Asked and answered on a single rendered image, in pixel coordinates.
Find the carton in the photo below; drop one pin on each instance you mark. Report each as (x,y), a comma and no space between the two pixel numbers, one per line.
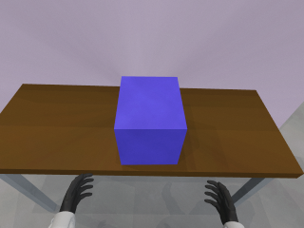
(150,125)

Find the left robot forearm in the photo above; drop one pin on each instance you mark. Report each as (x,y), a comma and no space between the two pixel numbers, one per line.
(63,219)

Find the robot left hand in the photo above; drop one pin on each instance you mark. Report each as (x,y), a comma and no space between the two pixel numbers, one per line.
(73,194)

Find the table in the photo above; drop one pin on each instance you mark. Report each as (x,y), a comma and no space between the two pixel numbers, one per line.
(69,130)

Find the robot right hand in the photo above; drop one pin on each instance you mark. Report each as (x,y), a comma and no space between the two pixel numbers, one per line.
(225,205)

